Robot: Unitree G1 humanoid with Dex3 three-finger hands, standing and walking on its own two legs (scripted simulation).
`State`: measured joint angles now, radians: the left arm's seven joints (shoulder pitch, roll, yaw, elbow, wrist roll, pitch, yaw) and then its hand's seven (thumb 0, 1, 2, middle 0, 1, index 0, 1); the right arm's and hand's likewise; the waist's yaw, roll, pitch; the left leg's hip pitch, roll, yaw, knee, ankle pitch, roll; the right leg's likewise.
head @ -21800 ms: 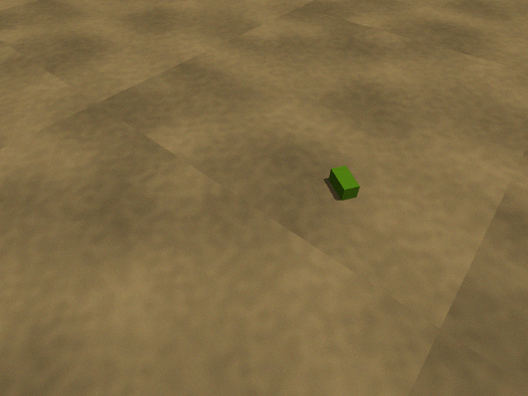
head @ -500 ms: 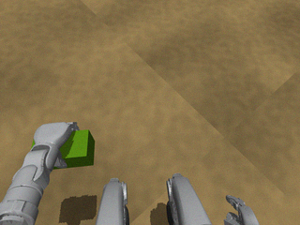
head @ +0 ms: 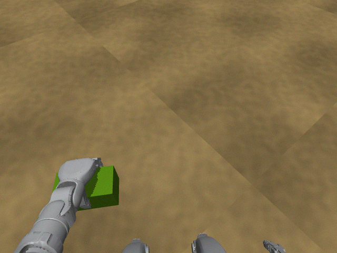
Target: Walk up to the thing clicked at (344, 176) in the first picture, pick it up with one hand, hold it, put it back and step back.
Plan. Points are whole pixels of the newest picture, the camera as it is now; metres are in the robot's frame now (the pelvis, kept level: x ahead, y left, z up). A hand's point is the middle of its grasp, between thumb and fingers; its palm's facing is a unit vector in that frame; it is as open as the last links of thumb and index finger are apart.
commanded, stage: lift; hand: left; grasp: from above
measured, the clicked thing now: (88, 189) +0.33 +0.23 -0.12
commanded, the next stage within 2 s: hold in 0.14 s
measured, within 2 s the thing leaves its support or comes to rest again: neither
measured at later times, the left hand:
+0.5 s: hand (80, 173) +0.34 +0.22 -0.02, palm faces -0.45 -0.05 -0.89, open 11.2 cm
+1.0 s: hand (76, 172) +0.33 +0.21 +0.01, palm faces -0.45 -0.04 -0.89, open 11.2 cm
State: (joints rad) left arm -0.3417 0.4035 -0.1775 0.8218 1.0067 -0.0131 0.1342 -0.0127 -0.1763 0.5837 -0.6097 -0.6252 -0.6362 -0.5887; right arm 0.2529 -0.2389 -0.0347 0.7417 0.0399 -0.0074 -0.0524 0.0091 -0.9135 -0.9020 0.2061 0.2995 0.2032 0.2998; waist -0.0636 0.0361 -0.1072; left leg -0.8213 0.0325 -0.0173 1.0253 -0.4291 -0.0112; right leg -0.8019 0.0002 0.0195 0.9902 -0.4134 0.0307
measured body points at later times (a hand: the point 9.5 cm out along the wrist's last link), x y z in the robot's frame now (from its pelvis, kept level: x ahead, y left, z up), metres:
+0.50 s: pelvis +0.03 +0.00 +0.04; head +0.06 -0.01 +0.49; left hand +0.36 +0.22 +0.03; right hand +0.13 -0.27 -0.08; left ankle +0.04 +0.12 -0.67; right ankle +0.04 -0.14 -0.67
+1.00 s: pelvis +0.02 +0.00 +0.05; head +0.04 -0.03 +0.50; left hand +0.34 +0.21 +0.06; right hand +0.15 -0.26 -0.07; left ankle +0.04 +0.12 -0.67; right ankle +0.04 -0.14 -0.67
